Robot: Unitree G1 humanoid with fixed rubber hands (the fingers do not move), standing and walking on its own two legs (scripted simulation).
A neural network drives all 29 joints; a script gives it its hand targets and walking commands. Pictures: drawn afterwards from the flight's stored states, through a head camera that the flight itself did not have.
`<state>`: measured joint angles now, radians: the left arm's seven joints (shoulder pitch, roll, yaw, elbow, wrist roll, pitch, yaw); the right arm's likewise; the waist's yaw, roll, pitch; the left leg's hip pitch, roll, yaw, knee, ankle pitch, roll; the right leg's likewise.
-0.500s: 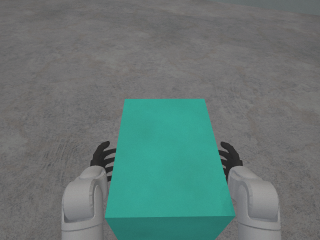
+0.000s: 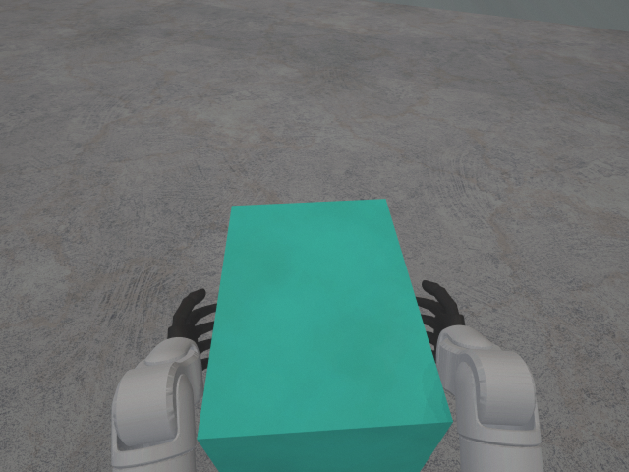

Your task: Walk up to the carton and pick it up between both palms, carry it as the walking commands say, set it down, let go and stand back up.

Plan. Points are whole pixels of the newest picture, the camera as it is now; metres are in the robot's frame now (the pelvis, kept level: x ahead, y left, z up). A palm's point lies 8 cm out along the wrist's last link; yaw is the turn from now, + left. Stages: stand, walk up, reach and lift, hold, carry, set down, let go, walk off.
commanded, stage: carry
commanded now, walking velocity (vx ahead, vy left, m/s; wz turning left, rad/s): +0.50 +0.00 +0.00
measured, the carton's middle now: (316, 349) +0.29 +0.01 +0.01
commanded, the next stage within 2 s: none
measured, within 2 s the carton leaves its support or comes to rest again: neither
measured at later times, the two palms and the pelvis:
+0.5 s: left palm (191, 255) +0.40 +0.19 +0.08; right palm (404, 253) +0.40 -0.11 +0.08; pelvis +0.14 +0.04 +0.00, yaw -1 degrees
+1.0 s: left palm (202, 138) +0.68 +0.23 +0.10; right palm (357, 131) +0.73 -0.07 +0.09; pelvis +0.45 +0.04 +0.02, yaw +5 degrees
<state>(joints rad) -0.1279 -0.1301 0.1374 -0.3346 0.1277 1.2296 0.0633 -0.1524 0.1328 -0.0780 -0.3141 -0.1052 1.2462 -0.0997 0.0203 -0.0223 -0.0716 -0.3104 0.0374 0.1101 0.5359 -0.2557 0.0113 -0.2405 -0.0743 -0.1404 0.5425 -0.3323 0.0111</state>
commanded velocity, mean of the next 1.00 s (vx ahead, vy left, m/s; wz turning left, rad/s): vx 0.50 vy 0.00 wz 0.00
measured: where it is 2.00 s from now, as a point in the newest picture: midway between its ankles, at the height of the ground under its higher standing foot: (281, 254)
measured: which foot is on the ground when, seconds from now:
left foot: down 0.00-0.76, up 0.78-1.00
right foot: down 0.00-0.48, up 0.50-0.72, down 0.74-1.00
